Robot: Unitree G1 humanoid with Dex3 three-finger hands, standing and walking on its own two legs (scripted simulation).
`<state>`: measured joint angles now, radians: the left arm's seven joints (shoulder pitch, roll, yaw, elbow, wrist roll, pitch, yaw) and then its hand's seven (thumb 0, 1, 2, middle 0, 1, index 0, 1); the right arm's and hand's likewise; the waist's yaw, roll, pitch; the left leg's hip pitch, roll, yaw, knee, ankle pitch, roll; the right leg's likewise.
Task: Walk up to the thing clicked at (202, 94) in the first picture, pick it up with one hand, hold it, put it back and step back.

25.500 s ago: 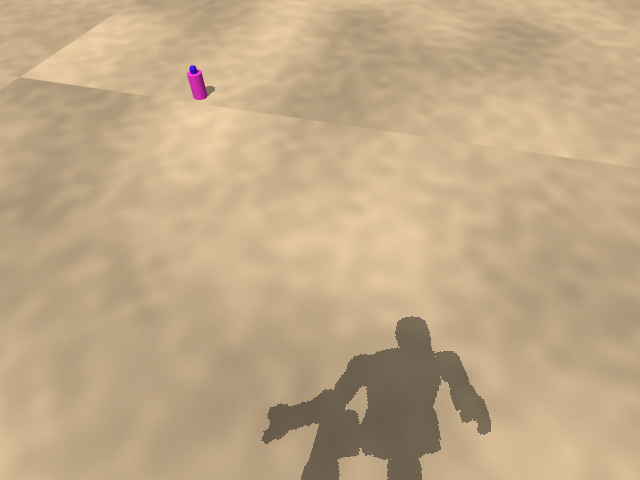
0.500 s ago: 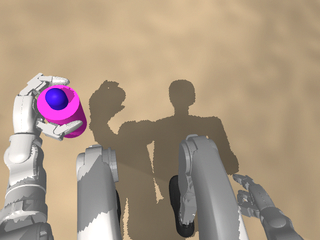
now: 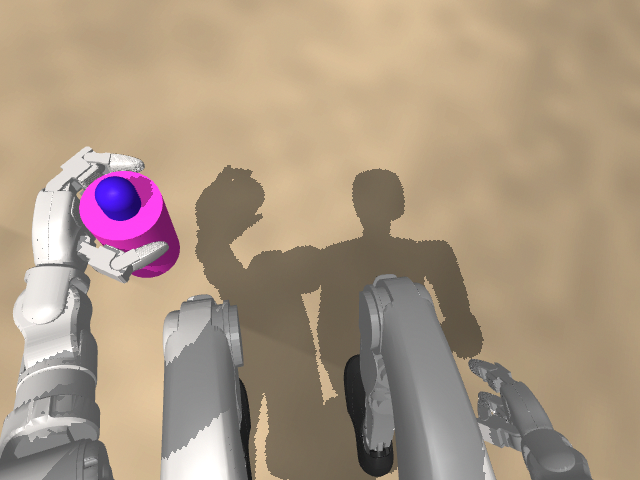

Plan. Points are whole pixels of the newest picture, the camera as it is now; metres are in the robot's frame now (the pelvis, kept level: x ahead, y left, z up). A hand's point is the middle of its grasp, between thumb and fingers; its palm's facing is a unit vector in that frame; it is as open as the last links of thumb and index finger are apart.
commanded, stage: lift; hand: left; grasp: from the side
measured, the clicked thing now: (133, 224) +0.42 +0.21 -0.06
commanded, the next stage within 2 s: none
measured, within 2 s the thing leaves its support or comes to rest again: neither
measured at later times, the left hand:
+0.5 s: hand (74, 191) +0.39 +0.21 +0.09, palm faces -0.02 -1.00 -0.05, open 11.0 cm
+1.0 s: hand out of the picture +0.38 +0.21 +0.27, palm faces +0.03 -1.00 -0.05, open 11.0 cm
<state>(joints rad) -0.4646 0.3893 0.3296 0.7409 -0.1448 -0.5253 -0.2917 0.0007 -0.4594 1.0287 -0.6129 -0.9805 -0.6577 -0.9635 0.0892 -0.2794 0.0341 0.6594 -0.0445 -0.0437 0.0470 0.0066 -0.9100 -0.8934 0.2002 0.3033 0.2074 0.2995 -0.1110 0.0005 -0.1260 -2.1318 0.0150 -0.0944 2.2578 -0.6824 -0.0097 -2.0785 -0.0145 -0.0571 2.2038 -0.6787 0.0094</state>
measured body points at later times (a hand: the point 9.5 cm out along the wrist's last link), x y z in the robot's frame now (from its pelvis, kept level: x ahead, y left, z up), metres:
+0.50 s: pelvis +0.01 +0.00 +0.10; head +0.19 +0.03 +0.51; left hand +0.39 +0.26 +0.10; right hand +0.19 -0.25 -0.02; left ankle +0.09 +0.13 -0.34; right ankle +0.10 -0.12 -0.34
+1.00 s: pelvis +0.05 +0.01 +0.25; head +0.15 +0.04 +0.68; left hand +0.38 +0.27 +0.27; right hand +0.21 -0.23 +0.15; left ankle +0.09 +0.13 -0.34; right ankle +0.10 -0.12 -0.34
